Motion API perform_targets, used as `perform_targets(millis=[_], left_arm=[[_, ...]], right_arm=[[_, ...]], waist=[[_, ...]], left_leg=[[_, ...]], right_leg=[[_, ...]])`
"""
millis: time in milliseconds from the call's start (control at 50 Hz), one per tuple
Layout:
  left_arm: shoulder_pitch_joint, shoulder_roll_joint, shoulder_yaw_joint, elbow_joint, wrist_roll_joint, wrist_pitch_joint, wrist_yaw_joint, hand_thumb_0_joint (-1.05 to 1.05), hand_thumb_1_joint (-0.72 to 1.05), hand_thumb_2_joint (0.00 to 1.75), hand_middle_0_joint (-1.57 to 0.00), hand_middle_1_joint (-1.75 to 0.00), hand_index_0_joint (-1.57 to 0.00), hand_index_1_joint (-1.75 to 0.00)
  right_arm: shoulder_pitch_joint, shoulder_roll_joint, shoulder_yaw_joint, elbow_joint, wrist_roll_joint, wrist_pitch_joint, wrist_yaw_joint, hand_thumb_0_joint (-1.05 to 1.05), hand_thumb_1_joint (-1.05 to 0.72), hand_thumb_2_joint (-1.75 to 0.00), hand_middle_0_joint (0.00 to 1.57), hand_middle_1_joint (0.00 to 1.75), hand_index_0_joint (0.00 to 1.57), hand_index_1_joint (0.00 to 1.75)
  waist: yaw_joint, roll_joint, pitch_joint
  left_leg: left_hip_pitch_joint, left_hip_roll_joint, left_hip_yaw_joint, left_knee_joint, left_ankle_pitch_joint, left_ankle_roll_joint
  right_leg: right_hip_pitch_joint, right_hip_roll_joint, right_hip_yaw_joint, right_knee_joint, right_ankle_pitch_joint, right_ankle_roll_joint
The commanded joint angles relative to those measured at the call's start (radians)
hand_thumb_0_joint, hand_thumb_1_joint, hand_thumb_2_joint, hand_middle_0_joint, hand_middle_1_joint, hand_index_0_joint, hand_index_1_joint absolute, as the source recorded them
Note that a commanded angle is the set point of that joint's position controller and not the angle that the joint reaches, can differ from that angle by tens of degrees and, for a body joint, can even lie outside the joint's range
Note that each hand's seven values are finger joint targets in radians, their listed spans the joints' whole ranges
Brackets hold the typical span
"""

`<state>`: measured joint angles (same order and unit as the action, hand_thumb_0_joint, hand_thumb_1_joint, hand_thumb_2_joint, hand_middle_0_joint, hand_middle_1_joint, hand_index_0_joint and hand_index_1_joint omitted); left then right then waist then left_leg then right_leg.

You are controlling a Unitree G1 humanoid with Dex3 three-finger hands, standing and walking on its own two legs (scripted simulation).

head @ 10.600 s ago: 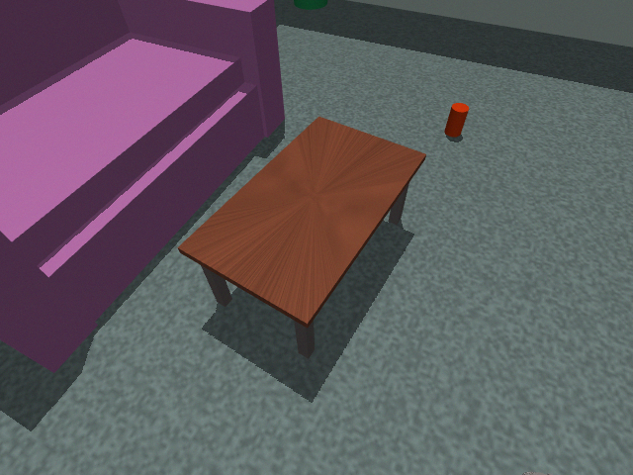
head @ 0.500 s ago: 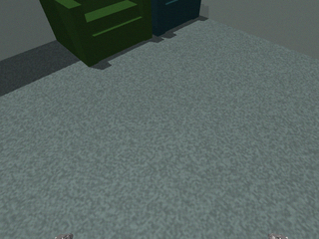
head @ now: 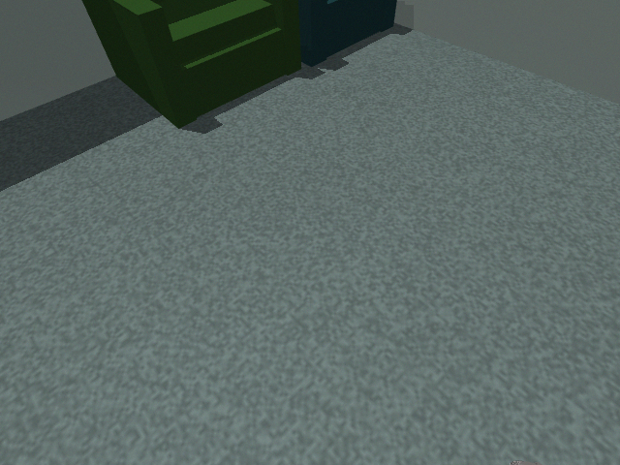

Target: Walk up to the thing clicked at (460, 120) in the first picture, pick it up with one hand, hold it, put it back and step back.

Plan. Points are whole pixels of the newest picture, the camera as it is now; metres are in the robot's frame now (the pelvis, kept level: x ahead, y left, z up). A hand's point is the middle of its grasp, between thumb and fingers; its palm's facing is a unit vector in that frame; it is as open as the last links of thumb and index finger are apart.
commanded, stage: stand
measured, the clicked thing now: out of the picture +0.46 +1.34 -0.71
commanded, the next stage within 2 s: walk up in 0.60 s
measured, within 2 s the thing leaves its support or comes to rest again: neither
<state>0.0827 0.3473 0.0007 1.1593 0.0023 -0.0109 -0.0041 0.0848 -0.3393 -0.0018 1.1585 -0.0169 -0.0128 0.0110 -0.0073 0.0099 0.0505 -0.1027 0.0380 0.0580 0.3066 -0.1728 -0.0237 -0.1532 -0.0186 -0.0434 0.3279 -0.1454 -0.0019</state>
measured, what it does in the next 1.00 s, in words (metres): stands, turning left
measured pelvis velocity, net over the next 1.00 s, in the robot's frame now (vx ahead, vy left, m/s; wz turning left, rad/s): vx -0.02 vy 0.00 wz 0.32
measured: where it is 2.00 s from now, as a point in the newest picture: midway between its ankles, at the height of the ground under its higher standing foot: outside the picture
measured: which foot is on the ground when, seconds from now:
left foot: down 0.00-1.00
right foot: down 0.00-0.96, up 0.98-1.00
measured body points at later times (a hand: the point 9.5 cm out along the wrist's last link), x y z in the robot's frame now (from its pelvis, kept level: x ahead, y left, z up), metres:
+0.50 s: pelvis +0.01 -0.01 +0.00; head +0.01 -0.01 +0.45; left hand +0.09 +0.29 -0.13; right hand +0.08 -0.31 -0.14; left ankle +0.00 +0.13 -0.75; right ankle +0.02 -0.12 -0.75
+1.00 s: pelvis -0.02 +0.00 -0.04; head +0.01 +0.05 +0.41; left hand +0.05 +0.34 -0.15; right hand +0.13 -0.31 -0.11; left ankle -0.03 +0.14 -0.75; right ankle +0.02 -0.11 -0.74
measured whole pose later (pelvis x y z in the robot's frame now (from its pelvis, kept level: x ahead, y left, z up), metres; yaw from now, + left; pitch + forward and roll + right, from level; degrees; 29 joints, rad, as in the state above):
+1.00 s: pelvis -0.02 +0.00 -0.04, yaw +18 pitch -2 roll +2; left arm 0.04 0.41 0.09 0.78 0.04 0.08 -0.07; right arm 0.30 -0.42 -0.10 0.83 -0.04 0.00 0.01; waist -0.01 -0.12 0.13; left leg -0.33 0.00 0.05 0.67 -0.30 0.00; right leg -0.35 -0.20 -0.19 0.86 -0.50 0.00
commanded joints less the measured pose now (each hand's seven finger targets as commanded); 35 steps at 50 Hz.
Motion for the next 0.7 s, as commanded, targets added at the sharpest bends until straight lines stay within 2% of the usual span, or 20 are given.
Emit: perform_targets(millis=[0, 200, 320, 420, 500, 560, 580, 600, 620, 640, 660, 680], left_arm=[[-0.046, 0.222, 0.037, -0.064, 0.002, -0.025, 0.011, 0.0, 0.9, 0.9, -0.2, -0.3, -0.2, -0.3], [-0.045, 0.217, 0.037, -0.069, 0.002, -0.025, 0.011, 0.0, 0.9, 0.9, -0.2, -0.3, -0.2, -0.3], [-0.039, 0.217, 0.037, -0.07, 0.005, -0.024, 0.011, 0.0, 0.9, 0.9, -0.2, -0.3, -0.2, -0.3], [-0.044, 0.221, 0.037, -0.072, 0.006, -0.024, 0.012, 0.0, 0.9, 0.9, -0.2, -0.3, -0.2, -0.3], [-0.05, 0.222, 0.04, -0.078, 0.006, -0.025, 0.013, 0.0, 0.9, 0.9, -0.2, -0.3, -0.2, -0.3], [-0.041, 0.222, 0.039, -0.074, 0.004, -0.025, 0.011, 0.0, 0.9, 0.9, -0.2, -0.3, -0.2, -0.3], [-0.133, 0.292, 0.118, -0.162, 0.01, -0.001, -0.001, 0.0, 0.9, 0.9, -0.2, -0.3, -0.2, -0.3], [-0.109, 0.279, 0.123, -0.18, 0.011, 0.015, 0.001, 0.0, 0.9, 0.9, -0.2, -0.3, -0.2, -0.3], [-0.053, 0.258, 0.121, -0.195, 0.007, 0.022, -0.001, 0.0, 0.9, 0.9, -0.2, -0.3, -0.2, -0.3], [-0.053, 0.248, 0.125, -0.216, 0.008, 0.029, -0.005, 0.0, 0.9, 0.9, -0.2, -0.3, -0.2, -0.3], [-0.068, 0.245, 0.131, -0.246, 0.015, 0.036, -0.011, 0.0, 0.9, 0.9, -0.2, -0.3, -0.2, -0.3], [-0.075, 0.245, 0.138, -0.276, 0.022, 0.039, -0.018, 0.0, 0.9, 0.9, -0.2, -0.3, -0.2, -0.3]], right_arm=[[-0.046, -0.208, -0.039, -0.053, 0.006, -0.019, -0.011, 0.0, -0.9, -0.9, 0.2, 0.3, 0.2, 0.3], [-0.04, -0.215, -0.039, -0.053, 0.005, -0.019, -0.011, 0.0, -0.9, -0.9, 0.2, 0.3, 0.2, 0.3], [-0.041, -0.217, -0.04, -0.057, 0.007, -0.017, -0.013, 0.0, -0.9, -0.9, 0.2, 0.3, 0.2, 0.3], [-0.036, -0.215, -0.04, -0.059, 0.006, -0.015, -0.011, 0.0, -0.9, -0.9, 0.2, 0.3, 0.2, 0.3], [-0.032, -0.22, -0.04, -0.066, 0.005, -0.017, -0.013, 0.0, -0.9, -0.9, 0.2, 0.3, 0.2, 0.3], [-0.031, -0.217, -0.039, -0.063, 0.006, -0.017, -0.015, 0.0, -0.9, -0.9, 0.2, 0.3, 0.2, 0.3], [0.046, -0.277, -0.069, -0.134, 0.011, -0.004, -0.014, 0.0, -0.9, -0.9, 0.2, 0.3, 0.2, 0.3], [0.055, -0.28, -0.076, -0.144, 0.012, 0.0, -0.017, 0.0, -0.9, -0.9, 0.2, 0.3, 0.2, 0.3], [0.037, -0.289, -0.087, -0.169, 0.012, 0.002, -0.018, 0.0, -0.9, -0.9, 0.2, 0.3, 0.2, 0.3], [0.052, -0.296, -0.098, -0.194, 0.008, 0.005, -0.018, 0.0, -0.9, -0.9, 0.2, 0.3, 0.2, 0.3], [0.064, -0.301, -0.108, -0.215, 0.004, 0.008, -0.02, 0.0, -0.9, -0.9, 0.2, 0.3, 0.2, 0.3], [0.065, -0.294, -0.11, -0.237, 0.001, 0.011, -0.019, 0.0, -0.9, -0.9, 0.2, 0.3, 0.2, 0.3]], waist=[[0.004, -0.015, -0.093], [0.005, -0.002, -0.103], [0.006, -0.008, -0.099], [0.001, -0.014, -0.084], [-0.001, -0.001, -0.106], [0.003, -0.01, -0.104], [0.015, -0.079, 0.008], [0.021, -0.07, -0.002], [0.038, -0.012, -0.037], [0.034, 0.002, -0.064], [0.032, 0.006, -0.09], [0.039, -0.009, -0.107]], left_leg=[[0.005, 0.116, -0.101, -0.064, 0.092, 0.024], [0.016, 0.119, -0.093, -0.057, 0.123, 0.024], [0.029, 0.12, -0.091, -0.054, 0.109, 0.025], [0.022, 0.118, -0.09, -0.054, 0.076, 0.024], [0.025, 0.12, -0.089, -0.05, 0.113, 0.026], [0.033, 0.123, -0.09, -0.053, 0.13, 0.024], [-0.232, 0.079, -0.174, 0.039, 0.298, 0.067], [-0.262, 0.089, -0.169, 0.055, 0.299, 0.067], [-0.216, 0.088, -0.18, 0.074, 0.294, 0.084], [-0.218, 0.09, -0.204, 0.093, 0.288, 0.102], [-0.249, 0.093, -0.223, 0.119, 0.247, 0.112], [-0.304, 0.069, -0.206, 0.166, 0.185, 0.103]], right_leg=[[0.038, -0.122, 0.108, -0.055, 0.092, -0.012], [0.061, -0.128, 0.108, -0.051, 0.143, -0.015], [0.049, -0.126, 0.109, -0.063, 0.129, -0.014], [0.038, -0.124, 0.111, -0.075, 0.077, -0.015], [0.062, -0.127, 0.11, -0.058, 0.157, -0.016], [0.06, -0.124, 0.108, -0.058, 0.166, -0.016], [0.153, -0.085, -0.01, 0.092, 0.084, -0.024], [0.156, -0.097, 0.002, 0.114, 0.053, -0.046], [0.113, -0.098, -0.004, 0.147, 0.06, -0.052], [0.103, -0.1, -0.012, 0.171, 0.024, -0.057], [0.117, -0.117, 0.011, 0.179, -0.03, -0.076], [0.151, -0.154, 0.046, 0.151, -0.069, -0.1]])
